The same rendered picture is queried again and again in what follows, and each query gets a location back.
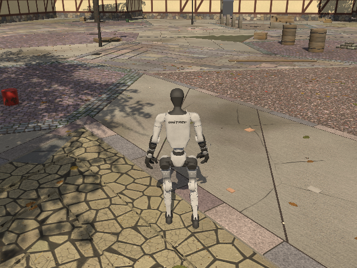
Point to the robot left hand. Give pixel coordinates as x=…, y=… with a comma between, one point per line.
x=150, y=160

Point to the left robot upper arm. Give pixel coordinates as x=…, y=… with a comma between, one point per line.
x=157, y=127

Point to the robot right shin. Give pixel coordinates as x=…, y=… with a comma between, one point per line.
x=194, y=200

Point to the robot left forearm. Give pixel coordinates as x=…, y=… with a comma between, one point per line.
x=151, y=148

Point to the robot right hand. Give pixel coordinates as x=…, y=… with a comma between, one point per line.
x=200, y=155

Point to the robot right forearm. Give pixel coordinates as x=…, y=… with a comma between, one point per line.
x=203, y=146

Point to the robot right foot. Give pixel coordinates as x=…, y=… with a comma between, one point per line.
x=195, y=223

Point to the right robot upper arm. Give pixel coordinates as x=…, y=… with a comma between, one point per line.
x=197, y=126

